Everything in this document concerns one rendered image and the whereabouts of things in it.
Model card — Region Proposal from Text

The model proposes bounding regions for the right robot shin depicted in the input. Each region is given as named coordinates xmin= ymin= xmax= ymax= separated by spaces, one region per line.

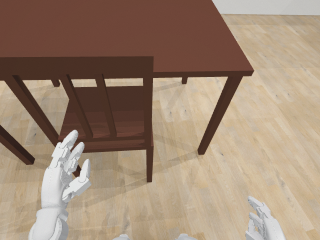
xmin=178 ymin=233 xmax=188 ymax=238

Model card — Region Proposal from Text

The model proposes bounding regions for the chair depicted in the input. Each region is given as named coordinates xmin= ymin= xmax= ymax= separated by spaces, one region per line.
xmin=0 ymin=51 xmax=154 ymax=183

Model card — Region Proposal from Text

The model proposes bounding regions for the left robot hand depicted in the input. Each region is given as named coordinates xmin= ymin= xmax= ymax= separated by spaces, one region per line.
xmin=41 ymin=130 xmax=92 ymax=209

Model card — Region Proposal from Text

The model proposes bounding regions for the left robot forearm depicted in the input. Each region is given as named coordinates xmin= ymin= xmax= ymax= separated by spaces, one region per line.
xmin=28 ymin=206 xmax=69 ymax=240

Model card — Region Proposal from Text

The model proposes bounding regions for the table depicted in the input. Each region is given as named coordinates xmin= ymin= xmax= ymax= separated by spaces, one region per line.
xmin=0 ymin=0 xmax=254 ymax=165

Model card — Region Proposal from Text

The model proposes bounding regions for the right robot hand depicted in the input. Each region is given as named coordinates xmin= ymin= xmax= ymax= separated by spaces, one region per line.
xmin=245 ymin=196 xmax=286 ymax=240

